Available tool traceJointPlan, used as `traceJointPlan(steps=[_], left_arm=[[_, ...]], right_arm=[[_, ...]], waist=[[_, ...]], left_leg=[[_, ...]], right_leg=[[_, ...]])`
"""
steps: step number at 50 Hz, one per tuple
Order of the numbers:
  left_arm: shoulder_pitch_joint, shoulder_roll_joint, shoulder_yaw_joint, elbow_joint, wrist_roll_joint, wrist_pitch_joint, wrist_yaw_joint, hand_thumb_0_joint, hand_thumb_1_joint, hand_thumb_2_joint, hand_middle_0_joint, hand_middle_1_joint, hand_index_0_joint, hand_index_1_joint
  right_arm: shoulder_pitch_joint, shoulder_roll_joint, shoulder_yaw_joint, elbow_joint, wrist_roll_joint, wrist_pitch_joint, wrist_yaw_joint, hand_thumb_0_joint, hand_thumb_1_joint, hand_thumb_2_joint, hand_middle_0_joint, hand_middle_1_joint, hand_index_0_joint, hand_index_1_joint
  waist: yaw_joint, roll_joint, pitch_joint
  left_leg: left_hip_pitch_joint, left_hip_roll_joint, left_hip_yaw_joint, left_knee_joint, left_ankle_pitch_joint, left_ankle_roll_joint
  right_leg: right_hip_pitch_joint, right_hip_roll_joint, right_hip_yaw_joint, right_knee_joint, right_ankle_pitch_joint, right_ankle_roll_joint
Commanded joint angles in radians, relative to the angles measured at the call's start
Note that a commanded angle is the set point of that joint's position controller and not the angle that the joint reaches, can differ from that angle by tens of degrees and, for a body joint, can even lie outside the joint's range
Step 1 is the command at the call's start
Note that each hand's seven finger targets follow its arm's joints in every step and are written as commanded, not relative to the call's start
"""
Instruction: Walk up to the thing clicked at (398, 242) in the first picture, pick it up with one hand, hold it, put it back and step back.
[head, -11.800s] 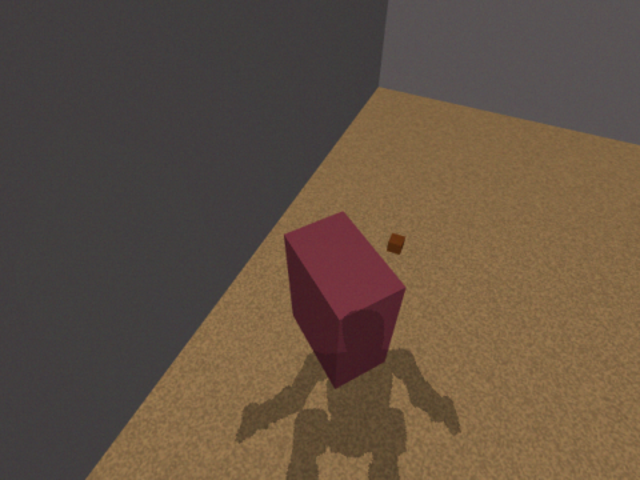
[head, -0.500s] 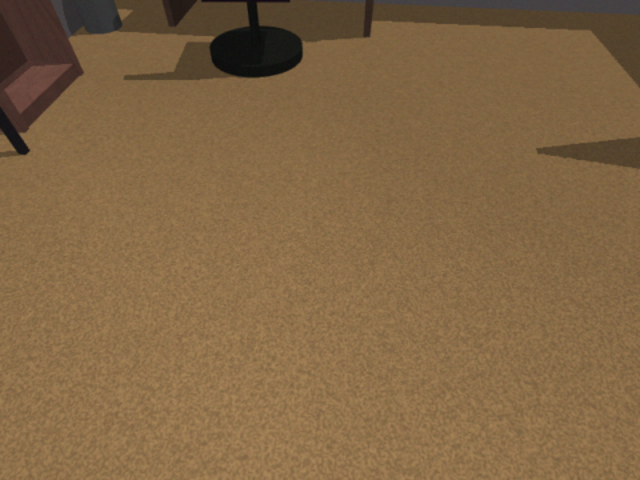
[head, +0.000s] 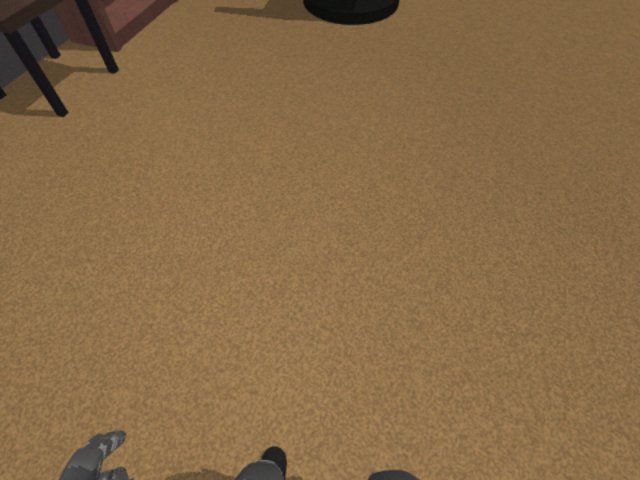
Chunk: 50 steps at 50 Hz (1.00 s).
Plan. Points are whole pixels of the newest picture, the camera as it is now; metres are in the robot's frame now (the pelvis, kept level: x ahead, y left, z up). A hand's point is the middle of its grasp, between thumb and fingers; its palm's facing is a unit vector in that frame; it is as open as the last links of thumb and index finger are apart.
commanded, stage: walk up
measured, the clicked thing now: out of the picture -0.60 +1.28 -0.74
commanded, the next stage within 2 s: none
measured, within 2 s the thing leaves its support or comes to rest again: neither
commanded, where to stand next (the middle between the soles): +0.07 +0.03 m, yaw +109 degrees
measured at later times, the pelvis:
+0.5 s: pelvis +0.02 -0.06 +0.00, yaw +27 degrees
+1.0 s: pelvis +0.11 -0.06 -0.01, yaw +55 degrees
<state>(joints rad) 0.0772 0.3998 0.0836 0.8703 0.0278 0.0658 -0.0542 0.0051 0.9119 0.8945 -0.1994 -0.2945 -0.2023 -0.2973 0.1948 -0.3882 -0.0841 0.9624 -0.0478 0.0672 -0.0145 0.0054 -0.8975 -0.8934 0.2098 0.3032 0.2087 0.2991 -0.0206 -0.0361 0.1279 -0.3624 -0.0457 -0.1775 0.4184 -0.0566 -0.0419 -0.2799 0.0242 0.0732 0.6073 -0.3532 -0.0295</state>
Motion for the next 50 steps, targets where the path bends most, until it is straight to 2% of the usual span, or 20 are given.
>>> traceJointPlan(steps=[1, 2, 3, 5, 7, 10, 15, 24, 26, 27, 28, 29, 30, 34, 42, 45, 46, 47, 48, 50], left_arm=[[0.052, 0.305, 0.091, -0.101, 0.031, -0.014, 0.026, 0.000, 0.900, 0.900, -0.200, -0.300, -0.200, -0.300], [-0.060, 0.319, 0.098, -0.147, 0.035, -0.012, 0.021, 0.000, 0.900, 0.900, -0.200, -0.300, -0.200, -0.300], [-0.118, 0.287, 0.084, -0.161, 0.033, -0.017, 0.017, 0.000, 0.900, 0.900, -0.200, -0.300, -0.200, -0.300], [-0.129, 0.155, 0.048, -0.155, 0.023, -0.037, 0.027, 0.000, 0.900, 0.900, -0.200, -0.300, -0.200, -0.300], [-0.071, 0.171, 0.053, -0.145, 0.016, -0.050, 0.036, 0.000, 0.900, 0.900, -0.200, -0.300, -0.200, -0.300], [0.020, 0.175, 0.060, -0.149, 0.015, -0.061, 0.025, 0.000, 0.900, 0.900, -0.200, -0.300, -0.200, -0.300], [0.164, 0.241, 0.090, -0.145, 0.019, -0.068, 0.022, 0.000, 0.900, 0.900, -0.200, -0.300, -0.200, -0.300], [0.130, 0.252, 0.094, -0.189, 0.026, -0.076, 0.021, 0.000, 0.900, 0.900, -0.200, -0.300, -0.200, -0.300], [0.103, 0.245, 0.083, -0.206, 0.019, -0.073, 0.018, 0.000, 0.900, 0.900, -0.200, -0.300, -0.200, -0.300], [0.123, 0.217, 0.070, -0.208, 0.012, -0.068, 0.016, 0.000, 0.900, 0.900, -0.200, -0.300, -0.200, -0.300], [0.134, 0.134, 0.052, -0.229, 0.003, -0.065, 0.007, 0.000, 0.900, 0.900, -0.200, -0.300, -0.200, -0.300], [0.097, 0.137, 0.047, -0.259, 0.011, -0.068, 0.001, 0.000, 0.900, 0.900, -0.200, -0.300, -0.200, -0.300], [0.036, 0.210, 0.059, -0.272, 0.017, -0.076, -0.004, 0.000, 0.900, 0.900, -0.200, -0.300, -0.200, -0.300], [0.152, 0.211, 0.053, -0.213, -0.003, -0.075, -0.001, 0.000, 0.900, 0.900, -0.200, -0.300, -0.200, -0.300], [0.144, 0.177, 0.042, -0.215, -0.041, -0.075, 0.063, 0.000, 0.900, 0.900, -0.200, -0.300, -0.200, -0.300], [0.251, 0.218, 0.059, -0.186, -0.032, -0.092, 0.085, 0.000, 0.900, 0.900, -0.200, -0.300, -0.200, -0.300], [0.283, 0.297, 0.073, -0.186, -0.016, -0.095, 0.094, 0.000, 0.900, 0.900, -0.200, -0.300, -0.200, -0.300], [0.183, 0.307, 0.069, -0.218, -0.009, -0.092, 0.095, 0.000, 0.900, 0.900, -0.200, -0.300, -0.200, -0.300], [0.108, 0.296, 0.070, -0.240, -0.012, -0.086, 0.091, 0.000, 0.900, 0.900, -0.200, -0.300, -0.200, -0.300], [0.083, 0.266, 0.069, -0.241, -0.009, -0.096, 0.087, 0.000, 0.900, 0.900, -0.200, -0.300, -0.200, -0.300]], right_arm=[[0.011, -0.090, -0.011, -0.168, 0.010, -0.033, -0.011, 0.000, -0.900, -0.900, 0.200, 0.300, 0.200, 0.300], [0.041, -0.173, -0.042, -0.158, -0.001, -0.031, -0.014, 0.000, -0.900, -0.900, 0.200, 0.300, 0.200, 0.300], [0.066, -0.212, -0.050, -0.142, 0.012, -0.028, -0.005, 0.000, -0.900, -0.900, 0.200, 0.300, 0.200, 0.300], [0.108, -0.180, -0.045, -0.118, 0.021, -0.025, 0.018, 0.000, -0.900, -0.900, 0.200, 0.300, 0.200, 0.300], [0.163, -0.141, -0.021, -0.126, 0.022, -0.025, 0.031, 0.000, -0.900, -0.900, 0.200, 0.300, 0.200, 0.300], [0.095, -0.159, -0.011, -0.160, 0.033, -0.023, 0.047, 0.000, -0.900, -0.900, 0.200, 0.300, 0.200, 0.300], [-0.024, -0.187, -0.017, -0.225, 0.018, -0.022, 0.068, 0.000, -0.900, -0.900, 0.200, 0.300, 0.200, 0.300], [0.032, -0.174, -0.029, -0.278, 0.028, -0.027, 0.088, 0.000, -0.900, -0.900, 0.200, 0.300, 0.200, 0.300], [0.128, -0.178, -0.041, -0.275, 0.024, -0.032, 0.074, 0.000, -0.900, -0.900, 0.200, 0.300, 0.200, 0.300], [0.200, -0.208, -0.060, -0.260, 0.021, -0.035, 0.057, 0.000, -0.900, -0.900, 0.200, 0.300, 0.200, 0.300], [0.219, -0.286, -0.086, -0.278, 0.003, -0.034, 0.037, 0.000, -0.900, -0.900, 0.200, 0.300, 0.200, 0.300], [0.196, -0.352, -0.096, -0.308, 0.001, -0.033, 0.026, 0.000, -0.900, -0.900, 0.200, 0.300, 0.200, 0.300], [0.167, -0.352, -0.097, -0.317, 0.025, -0.038, 0.022, 0.000, -0.900, -0.900, 0.200, 0.300, 0.200, 0.300], [0.055, -0.233, -0.042, -0.368, 0.033, -0.052, 0.018, 0.000, -0.900, -0.900, 0.200, 0.300, 0.200, 0.300], [0.038, -0.256, -0.060, -0.427, -0.009, -0.036, 0.045, 0.000, -0.900, -0.900, 0.200, 0.300, 0.200, 0.300], [-0.005, -0.195, -0.044, -0.454, 0.021, -0.033, 0.049, 0.000, -0.900, -0.900, 0.200, 0.300, 0.200, 0.300], [0.048, -0.136, -0.031, -0.454, 0.027, -0.029, 0.045, 0.000, -0.900, -0.900, 0.200, 0.300, 0.200, 0.300], [0.166, -0.149, -0.031, -0.416, 0.012, -0.014, 0.032, 0.000, -0.900, -0.900, 0.200, 0.300, 0.200, 0.300], [0.197, -0.208, -0.053, -0.401, 0.006, -0.004, 0.027, 0.000, -0.900, -0.900, 0.200, 0.300, 0.200, 0.300], [0.150, -0.245, -0.072, -0.390, -0.002, 0.001, 0.043, 0.000, -0.900, -0.900, 0.200, 0.300, 0.200, 0.300]], waist=[[0.065, -0.245, -0.140], [0.044, -0.241, -0.138], [0.011, -0.180, -0.098], [-0.027, -0.077, -0.090], [-0.017, -0.086, -0.112], [0.043, -0.105, -0.129], [0.132, -0.103, -0.067], [0.073, -0.015, -0.105], [-0.004, 0.032, -0.161], [-0.048, 0.154, -0.215], [-0.059, 0.377, -0.173], [-0.052, 0.363, -0.141], [-0.046, 0.272, -0.107], [0.034, 0.093, -0.102], [0.020, 0.252, -0.135], [0.120, 0.067, -0.241], [0.123, -0.207, -0.273], [0.049, -0.183, -0.268], [0.027, -0.111, -0.261], [0.021, -0.120, -0.181]], left_leg=[[-0.339, -0.081, 0.066, 0.372, -0.464, 0.016], [-0.267, 0.007, 0.112, 0.502, -0.454, 0.001], [-0.187, 0.023, 0.101, 0.581, -0.412, 0.007], [-0.161, 0.018, 0.076, 0.608, -0.246, 0.032], [-0.198, 0.009, 0.100, 0.635, -0.209, 0.043], [-0.238, 0.052, 0.160, 0.521, -0.202, 0.037], [-0.267, 0.108, 0.191, 0.364, -0.297, 0.041], [-0.049, 0.121, 0.280, 0.235, -0.307, 0.093], [0.174, 0.076, 0.296, 0.119, -0.313, 0.125], [0.392, 0.051, 0.218, 0.047, -0.303, 0.175], [0.480, 0.208, -0.126, -0.093, -0.346, 0.263], [0.472, 0.390, -0.501, -0.146, -0.333, 0.379], [0.341, 0.458, -0.598, -0.186, -0.282, 0.423], [0.318, 0.230, -0.141, -0.074, -0.036, 0.254], [0.007, 0.095, -0.160, 0.094, 0.455, 0.211], [-0.083, 0.005, -0.132, 0.305, 0.148, 0.116], [-0.271, -0.098, 0.001, 0.507, -0.301, 0.065], [-0.254, -0.066, 0.021, 0.635, -0.507, 0.033], [-0.211, -0.003, 0.033, 0.720, -0.517, 0.030], [-0.206, 0.046, 0.044, 0.797, -0.448, 0.024]], right_leg=[[0.207, -0.395, 0.401, -0.474, -0.248, -0.077], [0.046, -0.468, 0.424, -0.507, -0.342, -0.172], [-0.046, -0.438, 0.369, -0.499, -0.315, -0.206], [0.023, -0.227, 0.122, -0.422, -0.101, -0.066], [0.142, -0.215, 0.054, -0.384, 0.072, 0.026], [0.307, -0.226, -0.044, -0.369, 0.186, -0.021], [0.380, -0.339, -0.014, -0.389, 0.013, -0.045], [0.258, -0.396, -0.198, -0.264, 0.307, -0.060], [0.131, -0.351, -0.297, -0.054, 0.441, -0.035], [-0.037, -0.268, -0.359, 0.195, 0.353, 0.015], [-0.301, -0.086, -0.399, 0.420, -0.114, 0.069], [-0.484, -0.001, -0.237, 0.499, -0.317, 0.097], [-0.396, -0.090, -0.019, 0.540, -0.308, 0.069], [-0.328, -0.107, -0.054, 0.379, -0.129, 0.051], [0.004, 0.003, -0.136, 0.153, 0.040, 0.031], [0.257, -0.066, -0.054, -0.149, 0.268, -0.007], [0.417, -0.336, 0.197, -0.226, 0.425, -0.046], [0.324, -0.507, 0.305, -0.222, 0.525, -0.091], [0.243, -0.558, 0.310, -0.218, 0.468, -0.186], [0.143, -0.488, 0.230, -0.227, 0.422, -0.206]])
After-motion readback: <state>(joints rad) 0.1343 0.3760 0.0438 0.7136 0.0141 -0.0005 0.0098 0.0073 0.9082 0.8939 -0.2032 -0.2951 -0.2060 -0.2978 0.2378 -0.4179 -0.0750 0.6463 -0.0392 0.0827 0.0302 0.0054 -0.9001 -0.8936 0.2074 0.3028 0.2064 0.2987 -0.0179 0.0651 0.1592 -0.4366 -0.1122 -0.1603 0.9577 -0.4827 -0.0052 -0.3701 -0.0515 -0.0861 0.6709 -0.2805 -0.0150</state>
